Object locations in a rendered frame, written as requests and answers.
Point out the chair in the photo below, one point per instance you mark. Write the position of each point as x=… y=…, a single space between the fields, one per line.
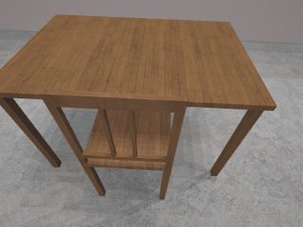
x=131 y=131

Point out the table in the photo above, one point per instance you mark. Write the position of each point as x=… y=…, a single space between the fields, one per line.
x=203 y=60

